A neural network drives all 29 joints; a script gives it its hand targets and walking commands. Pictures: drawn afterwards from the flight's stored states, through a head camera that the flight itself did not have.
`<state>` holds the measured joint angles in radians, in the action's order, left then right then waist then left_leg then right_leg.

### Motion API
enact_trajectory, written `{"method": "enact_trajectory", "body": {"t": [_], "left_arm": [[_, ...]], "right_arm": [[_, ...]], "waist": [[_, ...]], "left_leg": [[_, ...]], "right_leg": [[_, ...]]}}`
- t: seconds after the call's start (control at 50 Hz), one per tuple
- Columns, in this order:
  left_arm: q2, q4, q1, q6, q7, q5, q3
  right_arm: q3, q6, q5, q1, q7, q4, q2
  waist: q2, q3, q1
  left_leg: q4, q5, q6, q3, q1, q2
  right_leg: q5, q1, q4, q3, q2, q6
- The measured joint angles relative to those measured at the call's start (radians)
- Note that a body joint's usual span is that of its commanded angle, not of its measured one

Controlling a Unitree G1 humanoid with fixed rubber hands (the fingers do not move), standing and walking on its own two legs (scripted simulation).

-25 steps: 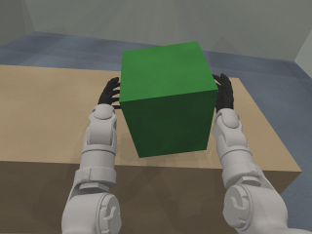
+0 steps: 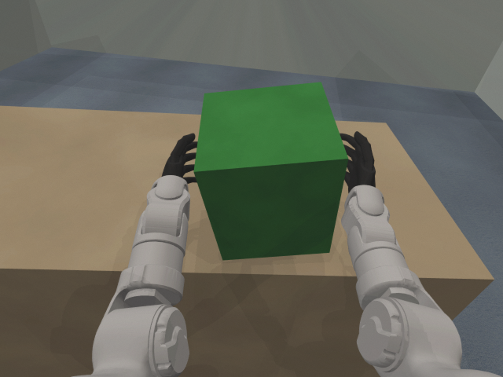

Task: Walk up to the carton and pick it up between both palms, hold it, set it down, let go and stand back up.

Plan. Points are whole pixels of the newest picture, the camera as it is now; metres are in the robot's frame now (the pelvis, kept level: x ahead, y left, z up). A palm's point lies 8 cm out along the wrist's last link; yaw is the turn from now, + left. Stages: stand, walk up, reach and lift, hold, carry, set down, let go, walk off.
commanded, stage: set down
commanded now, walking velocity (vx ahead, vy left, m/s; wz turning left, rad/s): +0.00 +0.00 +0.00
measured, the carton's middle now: (269, 176) +0.45 -0.07 +0.12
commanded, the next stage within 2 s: none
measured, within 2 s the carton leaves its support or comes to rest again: rests again in 1.34 s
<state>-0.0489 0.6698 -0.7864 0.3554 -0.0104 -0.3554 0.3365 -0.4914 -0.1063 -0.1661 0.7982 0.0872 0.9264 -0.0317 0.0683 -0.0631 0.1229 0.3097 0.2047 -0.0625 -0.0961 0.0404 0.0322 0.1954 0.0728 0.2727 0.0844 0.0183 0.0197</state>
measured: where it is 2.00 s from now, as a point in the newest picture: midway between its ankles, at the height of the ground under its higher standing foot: outside the picture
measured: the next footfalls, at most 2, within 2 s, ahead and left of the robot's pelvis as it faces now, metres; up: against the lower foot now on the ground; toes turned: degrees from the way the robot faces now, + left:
none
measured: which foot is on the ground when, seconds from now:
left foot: down 0.00-1.00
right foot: down 0.00-1.00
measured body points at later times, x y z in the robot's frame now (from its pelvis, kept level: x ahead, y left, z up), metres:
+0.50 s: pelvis +0.00 +0.00 +0.00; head -0.01 +0.03 +0.45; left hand +0.44 +0.09 +0.14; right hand +0.38 -0.21 +0.13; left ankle -0.01 +0.07 -0.75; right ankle -0.02 -0.10 -0.75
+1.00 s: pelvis +0.01 +0.01 +0.00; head +0.02 +0.03 +0.45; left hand +0.47 +0.09 +0.11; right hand +0.40 -0.21 +0.12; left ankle -0.01 +0.07 -0.75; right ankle -0.01 -0.10 -0.75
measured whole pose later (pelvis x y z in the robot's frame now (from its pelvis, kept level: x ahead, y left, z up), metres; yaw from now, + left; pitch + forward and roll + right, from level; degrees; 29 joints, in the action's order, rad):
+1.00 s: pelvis +0.01 +0.01 +0.00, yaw -3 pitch +2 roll -1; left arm 0.02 1.00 -0.90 0.15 -0.04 -0.30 0.40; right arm -0.69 -0.10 -0.38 0.82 0.02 0.95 -0.09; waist 0.03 0.03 0.12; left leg 0.34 0.23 -0.07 -0.14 -0.15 0.02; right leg 0.19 -0.13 0.30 0.07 0.02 0.01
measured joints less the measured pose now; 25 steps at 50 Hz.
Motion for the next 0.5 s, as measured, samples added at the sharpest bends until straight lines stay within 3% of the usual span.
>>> {"method": "enact_trajectory", "body": {"t": [0.16,0.5], "left_arm": [[-0.003,0.023,0.009,-0.017,-0.007,0.004,0.011],[0.026,0.174,-0.069,-0.108,-0.014,0.018,0.050]], "right_arm": [[0.010,0.007,-0.001,-0.014,-0.015,0.002,0.004],[-0.089,0.015,-0.104,-0.016,-0.030,0.002,-0.033]], "waist": [[-0.002,0.004,0.000],[-0.024,0.036,0.000]], "left_leg": [[0.008,0.008,-0.002,-0.012,-0.019,-0.004],[0.006,-0.001,-0.008,-0.022,-0.088,-0.001]], "right_leg": [[0.004,-0.025,0.011,-0.006,0.002,0.000],[-0.005,-0.102,0.018,-0.005,-0.004,-0.003]]}}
